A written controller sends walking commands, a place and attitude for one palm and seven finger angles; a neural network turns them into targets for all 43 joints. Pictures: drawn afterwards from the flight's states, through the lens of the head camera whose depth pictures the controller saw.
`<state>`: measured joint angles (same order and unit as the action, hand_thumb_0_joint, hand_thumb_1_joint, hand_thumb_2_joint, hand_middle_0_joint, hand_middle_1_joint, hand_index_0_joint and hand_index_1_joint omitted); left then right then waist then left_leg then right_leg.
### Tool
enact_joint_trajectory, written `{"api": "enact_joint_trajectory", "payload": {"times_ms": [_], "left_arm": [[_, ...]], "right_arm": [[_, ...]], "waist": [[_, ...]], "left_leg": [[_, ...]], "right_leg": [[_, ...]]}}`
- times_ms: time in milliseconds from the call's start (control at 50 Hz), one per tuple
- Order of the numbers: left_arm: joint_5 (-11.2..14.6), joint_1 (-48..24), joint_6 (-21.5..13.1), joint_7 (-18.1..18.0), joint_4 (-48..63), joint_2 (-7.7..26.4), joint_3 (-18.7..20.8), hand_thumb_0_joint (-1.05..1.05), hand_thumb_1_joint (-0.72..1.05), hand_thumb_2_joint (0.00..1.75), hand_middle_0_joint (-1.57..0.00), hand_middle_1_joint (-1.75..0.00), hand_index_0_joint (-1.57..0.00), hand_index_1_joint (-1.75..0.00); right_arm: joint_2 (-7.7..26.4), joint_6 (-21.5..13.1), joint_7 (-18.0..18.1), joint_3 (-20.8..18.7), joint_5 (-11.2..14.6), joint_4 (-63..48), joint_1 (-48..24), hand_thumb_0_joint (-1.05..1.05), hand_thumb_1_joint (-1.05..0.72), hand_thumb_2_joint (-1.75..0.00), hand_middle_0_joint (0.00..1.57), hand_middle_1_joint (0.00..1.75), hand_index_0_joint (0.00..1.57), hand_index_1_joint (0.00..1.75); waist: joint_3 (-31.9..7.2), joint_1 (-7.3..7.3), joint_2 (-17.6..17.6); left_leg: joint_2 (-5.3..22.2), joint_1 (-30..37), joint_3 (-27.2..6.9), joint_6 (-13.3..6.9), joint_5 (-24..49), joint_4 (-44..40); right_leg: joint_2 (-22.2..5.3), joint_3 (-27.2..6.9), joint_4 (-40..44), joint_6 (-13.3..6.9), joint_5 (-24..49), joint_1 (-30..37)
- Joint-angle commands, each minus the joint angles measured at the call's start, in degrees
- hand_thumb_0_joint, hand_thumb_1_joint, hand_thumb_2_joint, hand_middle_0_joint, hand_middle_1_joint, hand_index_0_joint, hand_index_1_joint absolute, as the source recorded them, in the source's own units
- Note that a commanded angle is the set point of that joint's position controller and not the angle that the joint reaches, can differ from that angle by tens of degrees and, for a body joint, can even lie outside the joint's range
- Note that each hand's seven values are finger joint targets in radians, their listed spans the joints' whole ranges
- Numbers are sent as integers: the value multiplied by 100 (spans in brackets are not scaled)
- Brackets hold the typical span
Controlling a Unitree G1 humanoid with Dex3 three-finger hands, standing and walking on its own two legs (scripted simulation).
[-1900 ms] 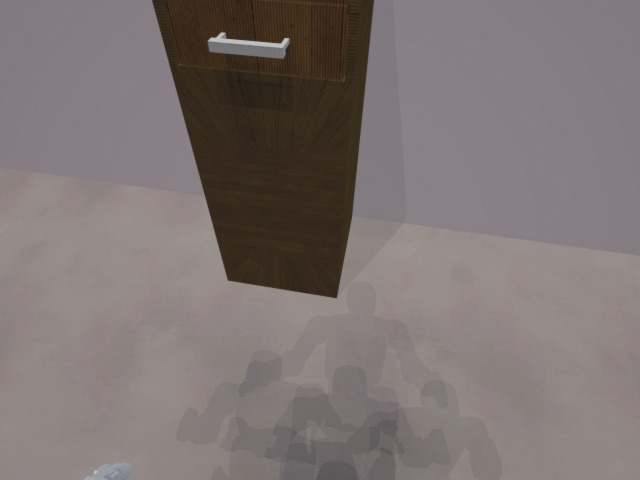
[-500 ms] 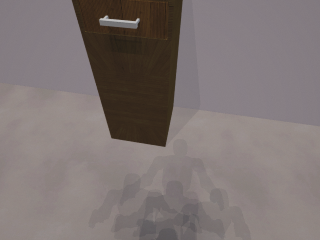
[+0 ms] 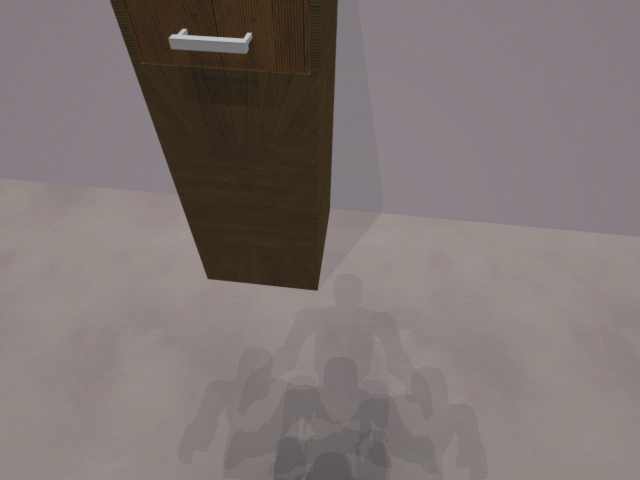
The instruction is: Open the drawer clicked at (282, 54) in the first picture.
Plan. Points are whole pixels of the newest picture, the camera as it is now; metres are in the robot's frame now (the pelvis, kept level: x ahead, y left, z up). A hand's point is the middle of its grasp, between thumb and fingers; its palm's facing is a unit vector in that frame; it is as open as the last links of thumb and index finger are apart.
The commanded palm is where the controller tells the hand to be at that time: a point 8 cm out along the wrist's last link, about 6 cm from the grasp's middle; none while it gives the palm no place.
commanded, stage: take the last steps up to it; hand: left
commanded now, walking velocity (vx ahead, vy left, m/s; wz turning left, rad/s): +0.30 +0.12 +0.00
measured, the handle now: (212, 39) +0.88 +0.28 +0.15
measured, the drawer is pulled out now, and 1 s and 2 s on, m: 0.00 0.00 0.00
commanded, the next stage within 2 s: come to a stop and stand still in 0.86 s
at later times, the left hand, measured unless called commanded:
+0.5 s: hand out of the picture +0.12 +0.26 -0.18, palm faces -0.01 -0.99 -0.15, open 7.4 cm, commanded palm none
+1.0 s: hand (177, 367) +0.32 +0.27 -0.17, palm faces +0.05 -0.97 -0.24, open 7.1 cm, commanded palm none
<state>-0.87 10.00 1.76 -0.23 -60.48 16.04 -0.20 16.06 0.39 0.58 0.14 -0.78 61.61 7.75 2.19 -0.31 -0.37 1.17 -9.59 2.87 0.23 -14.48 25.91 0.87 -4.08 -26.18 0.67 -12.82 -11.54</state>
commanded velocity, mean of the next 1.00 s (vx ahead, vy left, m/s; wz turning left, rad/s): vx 0.22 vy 0.06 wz -0.01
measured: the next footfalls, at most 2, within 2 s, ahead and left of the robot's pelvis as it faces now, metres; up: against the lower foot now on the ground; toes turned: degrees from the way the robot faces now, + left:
right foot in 0.78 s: +0.32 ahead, +0.00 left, +0.00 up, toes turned -10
left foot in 1.16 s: +0.47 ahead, +0.25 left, +0.00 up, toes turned +4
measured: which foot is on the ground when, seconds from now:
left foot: down 0.00-0.78, up 0.80-1.00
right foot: down 0.00-0.26, up 0.28-0.76, down 0.78-1.00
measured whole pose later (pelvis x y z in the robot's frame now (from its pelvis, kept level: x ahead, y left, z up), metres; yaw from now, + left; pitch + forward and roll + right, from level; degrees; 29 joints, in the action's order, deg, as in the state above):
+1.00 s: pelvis +0.29 +0.08 +0.00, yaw -1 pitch -1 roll -1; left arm -1.3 16.9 -3.7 -1.9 -61.2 9.2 3.3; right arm 9.2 -1.0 1.4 -3.0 -1.5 60.3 15.7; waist 1.1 0.8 -1.8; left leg 6.5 -30.4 1.4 0.5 -16.9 61.9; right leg 0.5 9.9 -25.9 -3.8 -15.2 -9.8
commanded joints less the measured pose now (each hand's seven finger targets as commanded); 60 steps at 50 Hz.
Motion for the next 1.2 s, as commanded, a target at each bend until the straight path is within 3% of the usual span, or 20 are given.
{"api": "enact_joint_trajectory", "payload": {"times_ms": [0,120,200,240,260,340,400,600,700,720,740,760,780,820,900,1060,1100,1120,1140,1180], "left_arm": [[-47,335,-124,-19,275,866,210,0,90,90,-20,-30,-20,-30],[-37,984,-235,-53,249,986,456,0,90,90,-20,-30,-20,-30],[-35,599,-272,-50,361,583,468,0,90,90,-20,-30,-20,-30],[-12,378,-256,2,619,-143,351,0,90,90,-20,-30,-20,-30],[-80,94,-279,-36,673,-45,370,0,90,90,-20,-30,-20,-30],[-111,371,-318,77,321,-279,372,0,90,90,-20,-30,-20,-30],[-83,569,-276,83,209,-406,366,0,90,90,-20,-30,-20,-30],[-40,-570,-289,87,584,-562,312,0,90,90,-20,-30,-20,-30],[-71,635,-379,-44,297,-394,389,0,90,90,-20,-30,-20,-30],[-88,1212,-432,-62,133,-271,454,0,90,90,-20,-30,-20,-30],[-110,1972,-506,-102,-71,29,548,0,90,90,-20,-30,-20,-30],[-66,2507,-548,-152,-180,467,663,0,90,90,-20,-30,-20,-30],[49,2194,-522,-166,-117,526,656,0,90,90,-20,-30,-20,-30],[18,1250,-539,-189,69,-30,527,0,90,90,-20,-30,-20,-30],[-78,912,-685,-190,153,-498,358,0,90,90,-20,-30,-20,-30],[-57,1003,-393,-186,140,-42,327,0,90,90,-20,-30,-20,-30],[-45,1052,-262,-228,172,5,368,0,90,90,-20,-30,-20,-30],[-14,1219,-224,-240,194,-71,346,0,90,90,-20,-30,-20,-30],[69,1543,-188,-269,207,-255,316,0,90,90,-20,-30,-20,-30],[49,1653,-90,-303,311,-207,325,0,90,90,-20,-30,-20,-30]], "right_arm": [[684,-63,-32,-163,-42,-196,308,0,-90,-90,20,30,20,30],[329,-118,-81,-226,-48,-263,649,0,-90,-90,20,30,20,30],[60,-287,-71,-226,7,-11,1706,0,-90,-90,20,30,20,30],[744,-325,59,-423,-74,225,2672,0,-90,-90,20,30,20,30],[588,-304,64,-370,-54,226,2662,0,-90,-90,20,30,20,30],[-13,-472,132,-176,-24,138,2332,0,-90,-90,20,30,20,30],[-205,-557,196,-126,9,338,2567,0,-90,-90,20,30,20,30],[-505,-538,261,-98,-25,729,3096,0,-90,-90,20,30,20,30],[-248,-476,271,-206,23,676,2774,0,-90,-90,20,30,20,30],[-215,-468,265,-225,48,591,2616,0,-90,-90,20,30,20,30],[-304,-472,218,-240,114,453,2473,0,-90,-90,20,30,20,30],[-594,-538,177,-226,159,277,2587,0,-90,-90,20,30,20,30],[-421,-479,170,-295,99,134,2321,0,-90,-90,20,30,20,30],[-679,-378,78,-291,-4,11,1766,0,-90,-90,20,30,20,30],[-1030,-133,-3,-252,-68,17,1991,0,-90,-90,20,30,20,30],[-642,-107,44,-179,29,-291,995,0,-90,-90,20,30,20,30],[-397,-98,54,-265,1,-271,1153,0,-90,-90,20,30,20,30],[-72,-127,75,-337,-18,-257,1344,0,-90,-90,20,30,20,30],[328,-147,124,-402,-9,-298,1517,0,-90,-90,20,30,20,30],[662,-61,234,-440,28,-384,1392,0,-90,-90,20,30,20,30]], "waist": [[-103,-56,351],[514,-168,1036],[204,310,355],[324,581,-1798],[634,540,-1271],[710,210,24],[444,97,-431],[803,271,-433],[149,-311,-596],[-92,-583,-511],[-489,-902,-143],[-1176,-865,940],[-942,-632,325],[395,-318,35],[542,289,64],[31,66,1053],[-86,160,694],[-414,202,-86],[-865,198,-1079],[-843,153,-1196]], "left_leg": [[357,-388,-370,-85,-1340,-311],[148,-1457,20,-56,-1139,1391],[150,405,-56,-139,-737,-257],[1863,1144,-2419,-764,-2006,-1785],[2070,819,-2715,-934,-1874,-1959],[1509,715,-1496,-917,486,-1718],[1192,1086,-723,-680,2562,-1452],[1054,1384,-176,-604,4414,-1277],[1103,1246,16,-419,6748,398],[992,752,54,-293,6286,1252],[743,-502,137,-146,4660,2874],[-312,-2047,323,-11,-861,4972],[-192,-2253,-388,-224,-1609,5745],[376,-2434,-498,-221,-816,5458],[608,-1712,-238,-19,-376,4180],[197,-873,291,181,665,1165],[285,-206,234,168,1795,336],[803,535,-139,9,3864,223],[1847,1178,-1100,-513,6177,148],[2578,565,-1375,-1321,6754,-146]], "right_leg": [[-670,-859,811,-345,-1711,-134],[-1686,-2175,1702,-1095,-2664,-94],[-1018,-842,429,-773,-1673,-1107],[115,798,-2308,-201,-1897,-2697],[-178,422,-3040,-263,-1712,-2915],[-641,478,-3858,-184,-504,-2885],[-601,715,-3908,-101,-171,-2852],[-339,1329,-1927,-252,120,-2506],[158,1540,-1132,-583,-161,-627],[64,1412,-700,-669,156,295],[-818,426,-395,-1127,721,1693],[-2673,-2383,242,-2009,1924,2831],[-3016,-2810,851,-2196,1855,2206],[-2512,-1643,1268,-1693,802,336],[-1747,204,1411,-1109,1592,-1066],[-1060,948,265,-709,3566,-141],[-1049,893,-408,-541,2720,-228],[-794,990,-998,-298,1767,-485],[-381,1116,-1685,-22,-276,-942],[-160,469,-3649,-16,-2698,-916]]}}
